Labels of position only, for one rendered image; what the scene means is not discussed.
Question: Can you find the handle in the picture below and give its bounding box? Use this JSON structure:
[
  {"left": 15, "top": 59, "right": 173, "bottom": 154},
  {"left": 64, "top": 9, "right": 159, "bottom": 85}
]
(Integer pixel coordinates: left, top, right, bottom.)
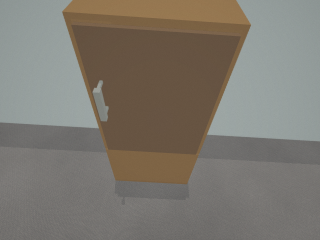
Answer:
[{"left": 92, "top": 80, "right": 109, "bottom": 122}]

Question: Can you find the cupboard door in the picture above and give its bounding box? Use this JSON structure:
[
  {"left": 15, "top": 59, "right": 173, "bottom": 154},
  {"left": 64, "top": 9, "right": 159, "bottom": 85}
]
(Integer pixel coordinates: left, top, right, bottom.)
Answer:
[{"left": 71, "top": 21, "right": 241, "bottom": 155}]

